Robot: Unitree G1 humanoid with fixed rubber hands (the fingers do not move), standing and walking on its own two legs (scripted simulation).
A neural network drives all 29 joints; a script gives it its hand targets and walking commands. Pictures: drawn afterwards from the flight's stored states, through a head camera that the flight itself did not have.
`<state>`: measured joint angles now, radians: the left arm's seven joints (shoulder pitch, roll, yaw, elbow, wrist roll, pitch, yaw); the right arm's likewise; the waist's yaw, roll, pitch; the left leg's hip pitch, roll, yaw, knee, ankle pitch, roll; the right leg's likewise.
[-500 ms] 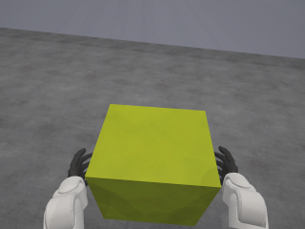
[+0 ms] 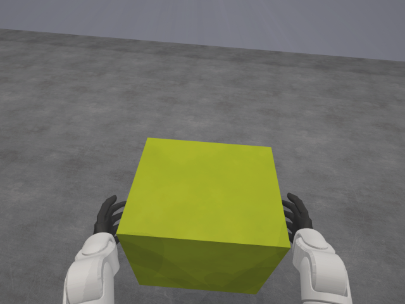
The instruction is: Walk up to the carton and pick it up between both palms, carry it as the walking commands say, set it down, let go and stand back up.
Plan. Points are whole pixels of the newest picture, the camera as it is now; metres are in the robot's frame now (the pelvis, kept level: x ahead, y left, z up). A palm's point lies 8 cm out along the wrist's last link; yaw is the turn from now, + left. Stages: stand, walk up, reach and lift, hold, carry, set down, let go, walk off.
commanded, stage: carry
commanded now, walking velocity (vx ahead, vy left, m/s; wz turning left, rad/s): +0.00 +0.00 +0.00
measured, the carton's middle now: (203, 218) +0.34 +0.01 -0.05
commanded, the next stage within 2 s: none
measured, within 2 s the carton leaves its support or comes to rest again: neither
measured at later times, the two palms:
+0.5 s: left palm (100, 238) +0.24 +0.19 +0.08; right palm (313, 235) +0.24 -0.18 +0.07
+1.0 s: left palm (103, 213) +0.30 +0.21 +0.05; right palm (285, 215) +0.31 -0.16 +0.03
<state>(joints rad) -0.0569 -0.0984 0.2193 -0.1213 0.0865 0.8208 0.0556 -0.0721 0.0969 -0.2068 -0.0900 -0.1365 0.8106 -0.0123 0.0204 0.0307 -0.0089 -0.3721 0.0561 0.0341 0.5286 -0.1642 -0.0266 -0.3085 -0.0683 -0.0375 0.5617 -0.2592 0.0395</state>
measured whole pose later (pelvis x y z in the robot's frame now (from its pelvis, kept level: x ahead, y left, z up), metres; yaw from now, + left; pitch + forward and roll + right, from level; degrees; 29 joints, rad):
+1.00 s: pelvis +0.05 +0.02 +0.00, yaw +0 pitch +1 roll -1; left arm -0.05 -0.12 0.22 -0.12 0.08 0.81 0.06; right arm -0.05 0.10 -0.21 -0.11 -0.13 0.81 -0.01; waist 0.02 0.08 -0.02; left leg -0.23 0.01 0.05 0.57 -0.36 0.02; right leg -0.29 -0.06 -0.11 0.55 -0.27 0.02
